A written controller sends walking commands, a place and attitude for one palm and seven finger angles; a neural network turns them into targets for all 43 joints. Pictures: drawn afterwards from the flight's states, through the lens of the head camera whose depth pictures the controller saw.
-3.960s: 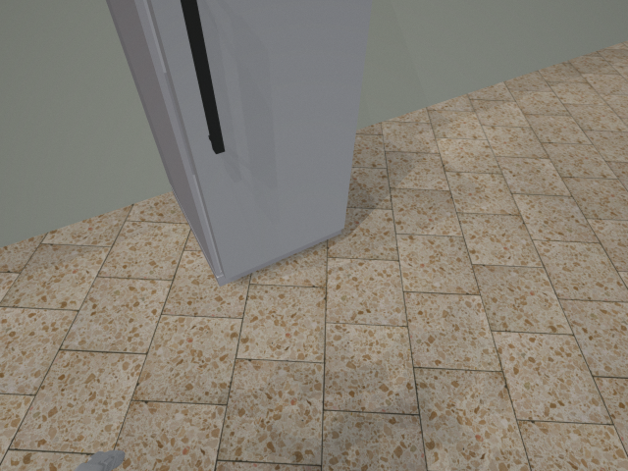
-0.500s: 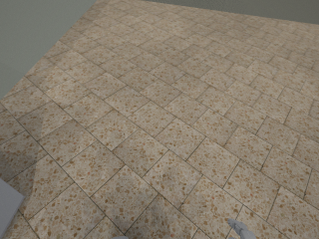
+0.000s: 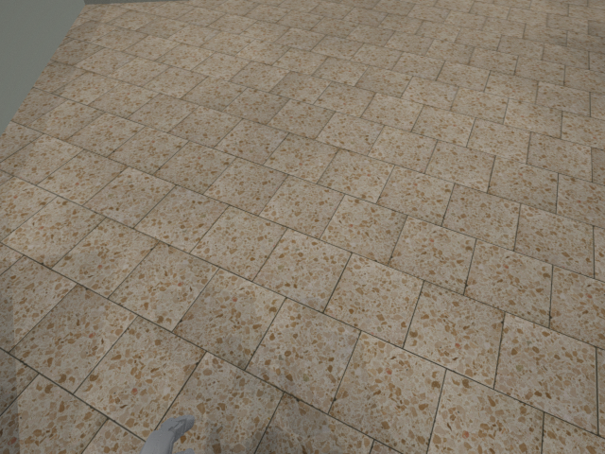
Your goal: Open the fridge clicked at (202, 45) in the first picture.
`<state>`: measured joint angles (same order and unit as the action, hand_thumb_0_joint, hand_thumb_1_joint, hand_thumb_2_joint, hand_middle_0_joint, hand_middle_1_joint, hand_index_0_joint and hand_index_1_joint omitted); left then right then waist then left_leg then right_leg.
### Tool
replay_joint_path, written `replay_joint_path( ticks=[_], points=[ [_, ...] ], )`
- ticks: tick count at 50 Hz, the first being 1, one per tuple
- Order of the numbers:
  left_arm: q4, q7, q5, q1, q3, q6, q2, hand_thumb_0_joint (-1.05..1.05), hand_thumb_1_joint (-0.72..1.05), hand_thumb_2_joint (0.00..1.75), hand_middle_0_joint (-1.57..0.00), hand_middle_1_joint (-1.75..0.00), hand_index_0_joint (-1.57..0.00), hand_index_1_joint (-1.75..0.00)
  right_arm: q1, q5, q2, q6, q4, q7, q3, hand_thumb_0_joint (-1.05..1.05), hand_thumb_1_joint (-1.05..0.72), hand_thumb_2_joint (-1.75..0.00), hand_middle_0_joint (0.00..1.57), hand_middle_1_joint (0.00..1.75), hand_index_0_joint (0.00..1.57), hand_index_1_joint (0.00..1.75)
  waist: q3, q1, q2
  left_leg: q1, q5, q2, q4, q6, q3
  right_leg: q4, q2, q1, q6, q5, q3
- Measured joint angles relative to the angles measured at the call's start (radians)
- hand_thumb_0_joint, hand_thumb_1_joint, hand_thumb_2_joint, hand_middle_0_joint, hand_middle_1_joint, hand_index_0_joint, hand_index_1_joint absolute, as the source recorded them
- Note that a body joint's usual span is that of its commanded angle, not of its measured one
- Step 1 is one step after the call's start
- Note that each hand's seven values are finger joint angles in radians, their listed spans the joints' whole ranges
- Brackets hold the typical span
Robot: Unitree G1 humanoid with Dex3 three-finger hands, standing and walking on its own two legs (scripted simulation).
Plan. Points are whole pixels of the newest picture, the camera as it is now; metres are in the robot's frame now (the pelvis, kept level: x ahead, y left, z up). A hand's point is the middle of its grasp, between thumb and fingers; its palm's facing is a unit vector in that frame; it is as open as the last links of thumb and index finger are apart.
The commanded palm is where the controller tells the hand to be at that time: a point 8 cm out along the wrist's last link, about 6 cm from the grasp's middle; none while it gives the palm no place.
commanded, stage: turn to face it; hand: left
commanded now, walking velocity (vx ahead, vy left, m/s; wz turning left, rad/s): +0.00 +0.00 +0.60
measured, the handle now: out of the picture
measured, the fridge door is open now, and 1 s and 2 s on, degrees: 0 0 0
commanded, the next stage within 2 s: none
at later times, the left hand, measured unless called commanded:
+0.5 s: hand out of the picture +0.01 +0.27 -0.16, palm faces +0.30 -0.92 -0.25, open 7.3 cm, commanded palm none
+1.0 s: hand out of the picture -0.10 +0.18 -0.15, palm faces +0.58 -0.77 -0.25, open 7.3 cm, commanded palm none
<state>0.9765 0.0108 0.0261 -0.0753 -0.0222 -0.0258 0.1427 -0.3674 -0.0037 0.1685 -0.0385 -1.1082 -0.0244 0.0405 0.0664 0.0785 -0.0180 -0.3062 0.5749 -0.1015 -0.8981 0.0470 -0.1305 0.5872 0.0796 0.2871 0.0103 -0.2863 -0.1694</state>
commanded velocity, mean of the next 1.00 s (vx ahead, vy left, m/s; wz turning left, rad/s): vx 0.00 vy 0.00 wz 0.60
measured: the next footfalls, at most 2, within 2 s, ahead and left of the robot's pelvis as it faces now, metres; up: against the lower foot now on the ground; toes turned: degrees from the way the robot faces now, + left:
left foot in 0.22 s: +0.06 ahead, +0.14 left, +0.00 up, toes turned +17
right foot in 0.70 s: +0.05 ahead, -0.11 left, +0.00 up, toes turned +22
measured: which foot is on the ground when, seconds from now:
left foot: up 0.00-0.20, down 0.22-0.70, up 0.72-1.00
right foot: down 0.00-0.22, up 0.24-0.68, down 0.70-1.00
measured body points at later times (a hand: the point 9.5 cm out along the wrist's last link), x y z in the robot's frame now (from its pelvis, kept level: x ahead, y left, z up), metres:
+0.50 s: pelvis -0.01 +0.04 +0.01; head +0.01 +0.06 +0.46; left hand +0.00 +0.32 -0.14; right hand +0.11 -0.20 -0.12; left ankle +0.03 +0.13 -0.73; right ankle +0.02 -0.12 -0.67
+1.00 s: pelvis -0.02 -0.01 +0.01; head +0.02 +0.01 +0.46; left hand -0.13 +0.22 -0.13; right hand +0.21 -0.17 -0.14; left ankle -0.10 +0.12 -0.68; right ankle +0.02 -0.13 -0.73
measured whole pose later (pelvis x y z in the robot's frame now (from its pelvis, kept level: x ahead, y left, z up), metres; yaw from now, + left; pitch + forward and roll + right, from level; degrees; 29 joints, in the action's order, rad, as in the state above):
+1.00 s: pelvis -0.02 -0.01 +0.01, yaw +36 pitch +0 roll +2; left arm 0.90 0.01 0.03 -0.25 -0.03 0.02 0.19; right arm -0.14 -0.01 0.26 -0.09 -0.92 0.03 0.08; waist 0.10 0.00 0.01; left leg -0.43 0.42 -0.04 -0.87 0.07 -0.06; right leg 0.54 0.16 0.18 -0.03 -0.34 -0.21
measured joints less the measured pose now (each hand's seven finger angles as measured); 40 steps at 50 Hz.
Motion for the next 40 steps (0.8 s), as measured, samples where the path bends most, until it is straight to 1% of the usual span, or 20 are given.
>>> replay_joint_path(
  ticks=[2,5,8,10,11,12,13,14,16,17,19,23,27,31,33,34,35,36,38,40],
  points=[
    [-0.001,0.007,0.0,-0.001,0.002,0.009,-0.01,0.0,0.91,0.9,-0.2,-0.3,-0.2,-0.3,0.01,0.0,-0.016,-0.011,0.004,0.006,0.001,0.01,-0.91,-0.9,0.2,0.3,0.2,0.3,-0.003,-0.006,0.006,-0.052,-0.013,0.017,-0.09,0.005,0.03,-0.014,0.016,-0.023,-0.004,0.002,-0.017],
    [-0.001,0.012,0.003,-0.014,-0.002,0.027,-0.012,0.0,0.91,0.9,-0.2,-0.3,-0.2,-0.3,0.039,-0.003,-0.032,-0.017,0.033,0.018,0.006,0.01,-0.91,-0.9,0.2,0.3,0.2,0.3,-0.008,-0.009,0.015,-0.098,-0.061,0.019,-0.094,0.01,0.032,-0.024,0.038,-0.044,-0.018,0.001,-0.045],
    [-0.009,0.015,0.003,-0.026,-0.019,0.04,0.003,0.0,0.91,0.9,-0.2,-0.3,-0.21,-0.3,0.071,-0.007,-0.04,-0.011,0.076,0.029,0.01,0.01,-0.91,-0.9,0.2,0.3,0.2,0.3,-0.007,-0.016,0.03,-0.102,-0.116,0.015,0.003,0.01,0.011,0.003,0.064,-0.043,-0.036,-0.014,-0.075],
    [-0.016,0.014,0.0,-0.037,-0.028,0.05,0.019,-0.01,0.91,0.9,-0.2,-0.3,-0.21,-0.3,0.086,-0.013,-0.031,-0.004,0.104,0.031,0.014,0.01,-0.91,-0.9,0.2,0.3,0.2,0.3,-0.005,-0.022,0.037,-0.073,-0.207,0.017,0.127,0.008,-0.006,0.055,0.085,-0.03,-0.052,-0.042,-0.094],
    [-0.023,0.012,-0.003,-0.047,-0.033,0.058,0.025,0.0,0.91,0.9,-0.2,-0.3,-0.21,-0.3,0.086,-0.015,-0.017,0.003,0.12,0.034,0.017,0.01,-0.92,-0.9,0.2,0.3,0.2,0.3,-0.012,-0.025,0.032,-0.061,-0.245,0.018,0.188,-0.015,-0.004,0.098,0.094,-0.011,-0.06,-0.064,-0.102],
    [-0.027,0.011,-0.008,-0.054,-0.041,0.067,0.037,0.0,0.91,0.9,-0.2,-0.3,-0.21,-0.3,0.095,-0.018,-0.012,0.01,0.128,0.035,0.022,0.01,-0.92,-0.9,0.2,0.3,0.2,0.3,-0.013,-0.027,0.041,-0.08,-0.242,0.028,0.169,-0.051,-0.002,0.168,0.098,0.024,-0.071,-0.137,-0.08],
    [-0.031,0.012,-0.008,-0.059,-0.048,0.079,0.051,0.0,0.91,0.9,-0.2,-0.3,-0.21,-0.3,0.107,-0.021,-0.008,0.016,0.136,0.034,0.024,0.01,-0.92,-0.9,0.2,0.3,0.2,0.3,-0.008,-0.03,0.05,-0.095,-0.235,0.036,0.147,-0.08,-0.003,0.26,0.087,0.066,-0.073,-0.204,-0.033],
    [-0.031,0.013,-0.006,-0.063,-0.055,0.088,0.064,0.0,0.91,0.9,-0.2,-0.3,-0.2,-0.3,0.115,-0.022,-0.004,0.023,0.143,0.031,0.024,0.01,-0.92,-0.9,0.2,0.3,0.21,0.3,-0.005,-0.032,0.056,-0.101,-0.235,0.042,0.143,-0.098,-0.002,0.359,0.068,0.111,-0.074,-0.234,0.013],
    [-0.025,0.011,-0.004,-0.068,-0.067,0.096,0.084,0.0,0.92,0.9,-0.2,-0.3,-0.2,-0.3,0.122,-0.023,0.004,0.029,0.155,0.023,0.023,0.01,-0.92,-0.9,0.2,0.3,0.21,0.3,-0.001,-0.033,0.061,-0.094,-0.261,0.058,0.179,-0.11,0.008,0.51,0.036,0.179,-0.076,-0.202,0.072],
    [-0.023,0.008,-0.004,-0.07,-0.071,0.096,0.092,0.0,0.92,0.9,-0.2,-0.3,-0.2,-0.3,0.124,-0.022,0.008,0.029,0.158,0.019,0.022,0.01,-0.91,-0.9,0.2,0.3,0.21,0.3,0.0,-0.035,0.062,-0.085,-0.282,0.067,0.211,-0.11,0.015,0.55,0.027,0.2,-0.078,-0.167,0.09],
    [-0.026,0.003,-0.004,-0.078,-0.074,0.093,0.101,0.0,0.92,0.9,-0.2,-0.3,-0.2,-0.3,0.126,-0.02,0.02,0.027,0.162,0.016,0.02,0.01,-0.91,-0.9,0.2,0.3,0.21,0.3,-0.002,-0.042,0.06,-0.065,-0.323,0.086,0.278,-0.114,0.029,0.569,0.018,0.221,-0.082,-0.111,0.112],
    [-0.037,-0.001,-0.007,-0.099,-0.073,0.093,0.108,0.0,0.92,0.9,-0.2,-0.3,-0.2,-0.3,0.134,-0.018,0.041,0.019,0.169,0.019,0.022,0.01,-0.91,-0.9,0.2,0.3,0.21,0.3,-0.013,-0.05,0.04,-0.042,-0.389,0.11,0.377,-0.119,0.07,0.476,0.001,0.2,-0.088,-0.089,0.135],
    [-0.045,0.001,-0.009,-0.109,-0.07,0.096,0.109,0.0,0.92,0.9,-0.2,-0.3,-0.2,-0.3,0.148,-0.018,0.055,0.011,0.181,0.025,0.028,0.01,-0.9,-0.9,0.2,0.3,0.21,0.3,-0.019,-0.046,0.023,-0.047,-0.426,0.128,0.414,-0.112,0.118,0.354,-0.017,0.147,-0.085,-0.113,0.153],
    [-0.058,0.002,-0.013,-0.109,-0.06,0.091,0.098,0.0,0.91,0.9,-0.2,-0.3,-0.2,-0.3,0.162,-0.018,0.066,0.0,0.189,0.029,0.036,0.01,-0.9,-0.9,0.2,0.3,0.21,0.3,-0.021,-0.04,0.003,-0.068,-0.447,0.146,0.415,-0.097,0.171,0.226,-0.042,0.08,-0.075,-0.136,0.162],
    [-0.069,0.002,-0.016,-0.112,-0.053,0.084,0.089,0.0,0.91,0.9,-0.2,-0.3,-0.2,-0.3,0.168,-0.019,0.073,-0.009,0.192,0.033,0.041,0.01,-0.9,-0.9,0.2,0.3,0.21,0.3,-0.023,-0.041,-0.007,-0.082,-0.455,0.156,0.409,-0.084,0.198,0.125,-0.055,0.029,-0.064,-0.121,0.16],
    [-0.076,0.001,-0.017,-0.118,-0.05,0.078,0.085,0.0,0.91,0.9,-0.2,-0.3,-0.2,-0.3,0.169,-0.018,0.075,-0.014,0.194,0.034,0.044,0.01,-0.9,-0.9,0.2,0.3,0.21,0.3,-0.027,-0.043,-0.011,-0.091,-0.457,0.164,0.401,-0.076,0.211,0.046,-0.058,-0.007,-0.057,-0.093,0.153],
    [-0.085,0.002,-0.015,-0.128,-0.046,0.07,0.082,0.0,0.91,0.9,-0.2,-0.3,-0.2,-0.3,0.169,-0.015,0.078,-0.02,0.198,0.036,0.048,0.01,-0.9,-0.9,0.2,0.3,0.21,0.3,-0.032,-0.048,-0.011,-0.11,-0.441,0.173,0.376,-0.066,0.219,-0.036,-0.056,-0.039,-0.033,-0.062,0.146],
    [-0.087,0.004,-0.009,-0.133,-0.043,0.065,0.073,0.0,0.91,0.9,-0.2,-0.3,-0.2,-0.3,0.173,-0.013,0.083,-0.027,0.198,0.036,0.055,0.01,-0.9,-0.9,0.2,0.3,0.21,0.3,-0.029,-0.053,-0.023,-0.137,-0.357,0.176,0.31,-0.049,0.226,-0.044,-0.056,-0.043,-0.014,-0.037,0.132],
    [-0.089,0.008,-0.006,-0.15,-0.033,0.064,0.058,0.0,0.91,0.9,-0.2,-0.3,-0.2,-0.3,0.173,-0.018,0.09,-0.039,0.196,0.039,0.061,0.01,-0.9,-0.9,0.2,0.3,0.21,0.3,-0.031,-0.063,-0.028,-0.202,-0.213,0.181,0.107,-0.029,0.204,-0.045,-0.041,-0.054,-0.007,-0.031,0.105],
    [-0.084,0.01,-0.005,-0.169,-0.027,0.063,0.05,0.0,0.91,0.9,-0.2,-0.3,-0.2,-0.3,0.178,-0.02,0.094,-0.045,0.198,0.047,0.062,0.01,-0.9,-0.9,0.2,0.3,0.2,0.3,-0.028,-0.067,-0.022,-0.249,-0.195,0.166,-0.086,-0.015,0.169,-0.07,-0.022,-0.077,-0.011,-0.025,0.087]
  ],
)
